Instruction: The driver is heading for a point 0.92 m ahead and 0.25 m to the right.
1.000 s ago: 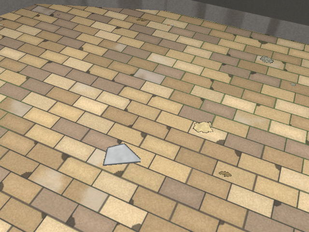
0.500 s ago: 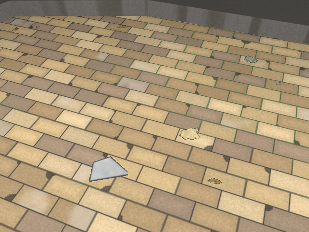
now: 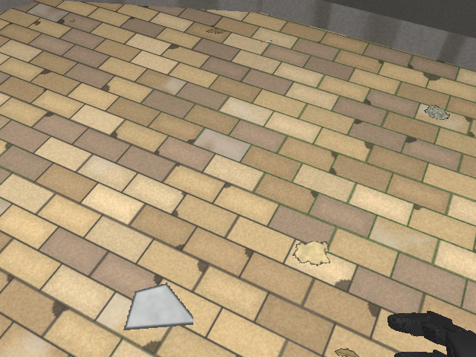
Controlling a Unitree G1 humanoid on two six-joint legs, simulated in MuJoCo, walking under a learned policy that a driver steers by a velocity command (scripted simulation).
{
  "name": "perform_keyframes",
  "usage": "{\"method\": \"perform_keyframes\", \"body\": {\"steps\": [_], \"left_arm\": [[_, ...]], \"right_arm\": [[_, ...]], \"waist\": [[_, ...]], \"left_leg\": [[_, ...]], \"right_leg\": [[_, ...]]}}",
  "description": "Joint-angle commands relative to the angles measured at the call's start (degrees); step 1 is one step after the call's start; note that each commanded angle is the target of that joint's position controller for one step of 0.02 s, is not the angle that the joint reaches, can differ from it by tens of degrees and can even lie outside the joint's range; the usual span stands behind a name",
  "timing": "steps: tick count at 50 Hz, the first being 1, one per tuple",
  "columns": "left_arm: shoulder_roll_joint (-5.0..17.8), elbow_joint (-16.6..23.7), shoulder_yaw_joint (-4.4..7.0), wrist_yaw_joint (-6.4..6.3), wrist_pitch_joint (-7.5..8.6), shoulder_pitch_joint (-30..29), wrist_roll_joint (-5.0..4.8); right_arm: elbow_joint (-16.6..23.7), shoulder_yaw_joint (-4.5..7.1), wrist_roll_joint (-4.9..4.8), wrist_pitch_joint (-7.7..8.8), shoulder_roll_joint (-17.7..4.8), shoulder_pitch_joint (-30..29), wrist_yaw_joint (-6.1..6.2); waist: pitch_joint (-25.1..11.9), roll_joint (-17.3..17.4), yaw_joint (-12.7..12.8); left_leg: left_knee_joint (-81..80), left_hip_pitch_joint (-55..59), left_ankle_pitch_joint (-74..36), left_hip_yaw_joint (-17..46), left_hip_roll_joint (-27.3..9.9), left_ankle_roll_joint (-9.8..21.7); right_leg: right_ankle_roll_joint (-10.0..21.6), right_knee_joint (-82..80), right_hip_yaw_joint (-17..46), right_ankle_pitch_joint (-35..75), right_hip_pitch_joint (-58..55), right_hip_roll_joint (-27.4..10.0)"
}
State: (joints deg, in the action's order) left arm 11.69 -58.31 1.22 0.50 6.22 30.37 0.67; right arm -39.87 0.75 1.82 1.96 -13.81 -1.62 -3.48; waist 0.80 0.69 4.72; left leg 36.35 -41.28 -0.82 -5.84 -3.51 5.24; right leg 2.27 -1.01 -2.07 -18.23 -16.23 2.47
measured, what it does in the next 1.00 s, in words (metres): walks ahead, turning right: left foot, then right foot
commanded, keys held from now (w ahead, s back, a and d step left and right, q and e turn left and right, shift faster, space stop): w+shift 0.08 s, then w+e+shift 0.72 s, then shift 0.20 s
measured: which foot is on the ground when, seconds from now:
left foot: up 0.00-0.04, down 0.06-0.54, up 0.56-0.92, down 0.94-1.00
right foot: down 0.00-0.06, up 0.08-0.52, down 0.54-0.94, up 0.96-1.00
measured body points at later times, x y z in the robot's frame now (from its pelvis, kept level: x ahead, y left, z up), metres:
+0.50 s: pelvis +0.47 +0.01 -0.01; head +0.50 +0.00 +0.44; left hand +0.72 +0.19 -0.11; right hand +0.35 -0.21 -0.15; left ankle +0.24 +0.10 -0.71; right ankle +0.66 -0.07 -0.69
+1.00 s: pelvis +0.94 -0.10 -0.01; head +0.98 -0.14 +0.44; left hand +1.10 +0.15 -0.13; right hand +1.01 -0.42 -0.08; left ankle +1.12 -0.08 -0.72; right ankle +0.69 -0.07 -0.63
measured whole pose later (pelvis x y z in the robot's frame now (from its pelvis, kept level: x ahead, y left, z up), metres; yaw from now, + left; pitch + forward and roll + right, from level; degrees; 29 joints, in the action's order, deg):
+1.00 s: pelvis +0.94 -0.10 -0.01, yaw -38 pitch +2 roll +1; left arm 18.1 -50.1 4.1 -0.5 3.1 23.0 -1.0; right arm -36.8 -0.5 1.6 7.6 -14.4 0.4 -0.2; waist 4.9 -0.4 5.1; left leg 32.2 -30.0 4.0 -0.6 -0.3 -0.2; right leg 2.0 62.8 13.6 -32.0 7.4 9.5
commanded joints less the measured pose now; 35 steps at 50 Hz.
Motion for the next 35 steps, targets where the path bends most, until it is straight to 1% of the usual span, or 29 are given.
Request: {"method": "perform_keyframes", "body": {"steps": [1,2,3,4,5,6,7,8,9,10,11,12,13,17,20,22,23,24,25,26,27,28,29,30,31,32,33,34,35], "left_arm": [[12.5,1.5,2.34,-1.1,0.06,-0.1,0.88],[14.3,1.3,2.87,-1.59,-0.7,-0.7,1.64],[15.0,1.7,3.22,-1.87,-1.5,-3.1,1.82],[11.3,3.3,2.43,-1.59,-1.45,-3.0,1.86],[0.7,5.8,0.2,0.37,-0.67,3.2,-0.78],[7.8,6.4,1.71,-0.01,-0.03,-4.1,-0.91],[9.2,8.3,2.27,-0.13,0.04,-10.2,-1.42],[8.0,8.3,1.8,0.09,-0.05,-11.0,-1.1],[6.7,7.9,1.7,0.55,-0.86,-11.0,-0.43],[5.3,7.9,1.39,1.25,-1.93,-8.7,0.3],[4.4,8.0,1.28,1.72,-2.96,-8.9,0.55],[3.8,8.8,1.24,2.05,-3.81,-10.8,0.67],[3.4,10.0,1.1,2.4,-4.45,-13.0,0.69],[3.5,14.7,0.37,3.08,-4.53,-24.9,-0.29],[3.4,17.2,-0.38,3.69,-3.86,-30.7,-0.24],[5.1,16.8,-0.15,3.92,-3.76,-29.1,0.09],[6.5,15.9,0.25,3.84,-3.93,-26.1,0.03],[8.6,14.3,0.97,3.57,-4.21,-20.1,-0.06],[11.3,11.6,2.21,3.19,-4.48,-10.1,0.04],[14.1,7.6,3.9,2.29,-4.72,3.3,0.05],[15.6,6.1,5.44,0.99,-4.84,6.9,-0.91],[18.0,6.1,5.94,0.41,-5.4,0.9,-0.94],[21.2,8.4,6.48,0.4,-5.76,-3.1,0.5],[17.1,10.0,6.14,0.05,-5.67,-5.4,0.96],[13.4,9.7,5.36,-0.24,-5.36,-7.5,1.07],[12.7,9.5,4.96,-0.35,-4.72,-9.3,0.77],[12.9,10.4,4.78,-0.77,-3.6,-10.2,0.39],[11.8,10.2,4.22,-0.94,-2.7,-10.8,-0.01],[12.2,10.6,4.17,-0.79,-1.85,-11.1,-0.38]], "right_arm": [[3.1,1.38,0.03,0.96,-5.3,-0.6,1.21],[0.5,2.27,-0.14,1.1,-7.4,8.4,1.9],[-4.0,3.35,-0.2,1.32,-9.4,22.2,2.75],[-6.6,4.84,0.92,1.41,-14.1,33.1,3.79],[-6.7,5.87,2.54,1.89,-18.1,30.9,3.56],[-6.5,5.54,1.1,1.96,-13.9,27.3,2.87],[-6.9,4.79,1.2,2.61,-10.7,22.2,2.83],[-7.4,4.2,1.17,3.3,-7.8,20.0,2.58],[-8.3,3.64,1.13,3.78,-6.0,18.8,2.72],[-9.4,2.85,0.83,4.18,-3.9,19.2,2.88],[-10.3,2.54,0.26,4.66,-2.9,19.8,2.78],[-11.3,2.5,-0.63,5.1,-2.8,20.3,2.76],[-11.7,2.65,-0.98,5.54,-3.8,20.9,2.68],[-12.8,2.11,-0.58,6.6,-3.3,23.4,2.5],[-14.2,1.71,-1.16,6.5,-4.8,27.1,3.82],[-13.7,1.9,-1.3,6.2,-7.6,27.5,5.4],[-13.2,2.34,-1.24,5.58,-9.6,27.1,6.33],[-12.3,2.92,-0.96,4.68,-11.4,25.6,7.11],[-11.1,3.52,-0.5,3.67,-13.0,22.7,7.47],[-9.6,4.04,0.25,2.71,-13.9,18.2,7.35],[-9.4,4.4,0.23,2.18,-12.7,15.4,5.98],[-5.7,1.75,1.59,3.53,-2.7,14.2,4.79],[0.9,0.93,-0.66,4.89,-2.3,17.4,4.22],[1.0,0.6,0.31,6.35,-5.2,14.9,3.95],[0.5,1.01,0.31,6.7,-7.1,13.4,3.65],[0.4,0.87,1.39,6.12,-6.8,12.3,3.75],[0.6,0.55,2.42,4.81,-6.4,12.9,3.69],[0.7,0.24,2.86,3.38,-5.9,12.5,3.47],[1.9,-0.06,2.9,2.46,-5.5,10.7,3.21]], "waist": [[1.7,-7.5,-6.1],[-3.4,-9.2,-10.5],[-9.6,-8.3,-16.8],[-17.1,-3.2,-19.5],[-22.0,15.3,-10.7],[-17.7,7.2,-12.7],[-7.2,2.9,-10.4],[-3.6,-2.0,-8.5],[-0.7,-1.9,-6.3],[-0.1,1.0,-4.2],[1.4,1.8,-3.4],[3.5,1.7,-2.9],[4.9,2.2,-2.6],[9.2,1.1,-4.3],[9.4,0.0,-5.1],[5.9,2.7,-3.2],[3.1,4.4,-1.2],[-0.5,5.9,2.3],[-5.2,6.7,7.7],[-9.6,6.4,13.9],[-8.0,-0.7,14.7],[-2.7,-13.2,6.0],[-13.4,-14.0,1.0],[-8.6,-3.1,1.0],[-1.0,4.3,-1.8],[2.4,6.9,-4.6],[3.6,7.3,-6.5],[5.1,7.7,-7.7],[5.7,7.0,-8.0]], "left_leg": [[-1.9,13.8,7.2,-3.7,6.8,3.0],[-1.5,22.7,11.6,-2.9,8.6,4.1],[-4.5,37.5,12.2,-2.0,8.6,5.3],[-3.5,54.6,29.0,10.7,-2.5,6.7],[-14.8,68.5,53.5,46.2,-19.1,12.5],[-23.7,62.9,55.3,54.0,-17.7,9.7],[-23.3,53.1,43.5,40.9,-16.4,7.7],[-24.4,44.7,33.7,33.2,-14.9,6.7],[-25.8,38.6,28.5,26.0,-12.3,4.3],[-27.3,34.2,26.0,21.2,-11.3,3.0],[-28.8,32.1,23.9,17.6,-10.4,2.0],[-30.0,31.2,20.6,13.2,-9.0,0.5],[-31.0,30.7,16.8,9.8,-9.2,-0.5],[-33.1,29.7,-6.5,-5.2,-3.5,-3.8],[-32.6,36.0,-28.4,-9.8,-3.5,-5.7],[-26.7,42.6,-51.4,-11.1,-5.4,-6.8],[-21.4,45.4,-60.1,-11.3,-6.5,-7.1],[-13.6,46.4,-67.1,-10.8,-7.6,-7.1],[-1.0,44.5,-70.0,-9.8,-8.8,-6.6],[16.8,38.5,-64.8,-7.9,-9.5,-5.6],[41.6,28.7,-21.5,-8.1,-1.4,-4.6],[60.6,6.4,29.4,-3.1,6.7,-4.6],[65.4,-8.1,30.2,8.7,6.9,-5.7],[58.3,-11.2,25.2,12.0,3.5,-4.4],[51.5,-9.1,20.9,11.8,1.0,-4.5],[47.5,-5.4,20.7,11.5,-0.5,-5.5],[43.4,-1.5,20.7,11.7,-2.0,-6.9],[39.4,1.5,20.9,11.0,-3.5,-8.2],[33.2,4.4,20.5,9.7,-4.4,-9.3]], "right_leg": [[6.6,13.8,-0.4,69.8,5.1,-15.6],[5.9,25.0,-0.7,76.8,5.2,-16.3],[5.1,41.1,-2.1,73.0,10.7,-15.1],[5.5,61.3,-1.9,52.1,25.0,-11.6],[3.8,81.6,3.3,-6.2,50.6,0.1],[6.2,85.0,9.3,-4.1,56.2,-1.3],[6.5,83.2,8.0,3.3,58.2,-4.8],[6.6,79.9,7.7,6.3,55.3,-7.1],[6.3,77.9,7.8,7.2,52.8,-8.5],[5.6,76.4,7.9,7.7,50.0,-9.4],[4.9,75.8,7.8,7.6,49.8,-10.2],[4.5,75.5,7.3,8.6,52.0,-10.7],[4.0,74.6,6.4,10.4,54.7,-11.1],[4.0,61.4,-0.9,22.0,56.8,-8.5],[5.4,47.6,-8.1,26.0,53.4,-4.9],[7.0,42.4,-11.2,27.2,47.5,-0.8],[7.6,41.4,-12.0,25.8,43.3,1.3],[8.3,41.4,-11.9,22.5,37.0,3.3],[9.7,42.0,-10.7,19.0,26.7,4.6],[12.6,40.3,-5.7,14.4,14.5,3.4],[15.5,34.3,0.3,11.2,8.0,0.3],[17.6,41.4,12.9,22.9,3.9,-5.1],[28.9,27.0,40.2,4.5,-6.2,-14.2],[26.4,14.5,49.1,-11.4,-0.8,-17.1],[23.2,11.5,45.5,-12.5,9.5,-16.0],[21.2,11.3,40.6,-6.3,17.9,-13.4],[20.6,11.5,36.8,-0.8,24.7,-11.2],[19.8,10.9,32.6,1.7,30.9,-8.7],[19.1,10.0,29.1,3.5,36.0,-6.4]]}}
